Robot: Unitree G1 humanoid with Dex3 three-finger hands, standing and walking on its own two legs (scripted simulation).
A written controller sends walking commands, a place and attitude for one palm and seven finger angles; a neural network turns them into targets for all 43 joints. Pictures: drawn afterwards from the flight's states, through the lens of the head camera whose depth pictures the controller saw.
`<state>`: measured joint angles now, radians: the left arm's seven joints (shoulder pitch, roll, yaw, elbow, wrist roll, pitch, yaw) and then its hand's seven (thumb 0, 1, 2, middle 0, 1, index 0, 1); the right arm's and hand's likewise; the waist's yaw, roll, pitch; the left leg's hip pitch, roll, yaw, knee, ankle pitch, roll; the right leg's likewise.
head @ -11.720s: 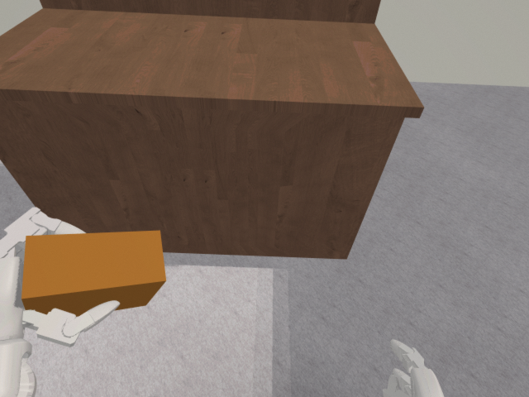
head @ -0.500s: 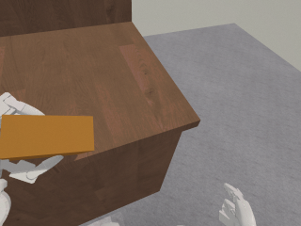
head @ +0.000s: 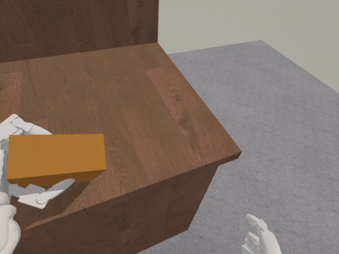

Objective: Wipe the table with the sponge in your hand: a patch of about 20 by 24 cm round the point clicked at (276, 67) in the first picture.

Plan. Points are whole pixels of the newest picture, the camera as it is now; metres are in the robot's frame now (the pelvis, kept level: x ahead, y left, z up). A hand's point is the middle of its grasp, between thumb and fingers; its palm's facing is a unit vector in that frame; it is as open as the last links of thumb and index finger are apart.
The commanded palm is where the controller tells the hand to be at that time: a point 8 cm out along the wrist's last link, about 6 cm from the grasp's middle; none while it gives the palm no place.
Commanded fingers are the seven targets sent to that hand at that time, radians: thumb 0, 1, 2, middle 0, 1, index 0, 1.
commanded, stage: come to a stop and stand still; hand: left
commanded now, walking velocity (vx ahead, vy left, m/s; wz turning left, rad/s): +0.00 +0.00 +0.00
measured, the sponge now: (73, 161) +0.24 +0.20 +0.15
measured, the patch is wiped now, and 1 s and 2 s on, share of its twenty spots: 0.00 0.00 0.00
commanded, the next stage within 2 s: look again from close up in 0.88 s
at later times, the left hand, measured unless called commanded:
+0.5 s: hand (34, 157) +0.23 +0.26 +0.17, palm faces +0.41 -0.84 -0.36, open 10.3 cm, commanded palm +0.15 +0.28 +0.18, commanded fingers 0.00 0.10 1.30 -1.20 -1.60 -1.20 -1.60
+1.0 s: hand (33, 157) +0.23 +0.26 +0.16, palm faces +0.36 -0.88 -0.31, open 10.3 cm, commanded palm +0.17 +0.30 +0.18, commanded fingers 0.00 0.10 1.30 -1.20 -1.60 -1.20 -1.60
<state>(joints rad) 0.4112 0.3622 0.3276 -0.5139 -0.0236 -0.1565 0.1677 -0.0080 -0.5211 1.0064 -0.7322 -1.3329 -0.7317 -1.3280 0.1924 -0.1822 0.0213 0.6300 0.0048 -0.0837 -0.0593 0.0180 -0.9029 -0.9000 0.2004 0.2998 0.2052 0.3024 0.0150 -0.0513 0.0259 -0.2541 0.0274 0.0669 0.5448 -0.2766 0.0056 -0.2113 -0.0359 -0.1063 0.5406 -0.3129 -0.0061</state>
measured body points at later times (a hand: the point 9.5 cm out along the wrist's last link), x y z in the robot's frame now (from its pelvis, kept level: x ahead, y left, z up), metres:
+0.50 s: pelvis -0.02 +0.01 +0.01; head +0.01 +0.01 +0.45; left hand +0.20 +0.30 +0.19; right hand +0.15 -0.22 -0.07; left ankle +0.01 +0.11 -0.73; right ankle -0.01 -0.11 -0.73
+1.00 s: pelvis +0.00 +0.02 +0.01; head +0.02 +0.05 +0.46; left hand +0.21 +0.31 +0.18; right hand +0.18 -0.20 -0.06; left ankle +0.01 +0.11 -0.73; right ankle -0.01 -0.11 -0.73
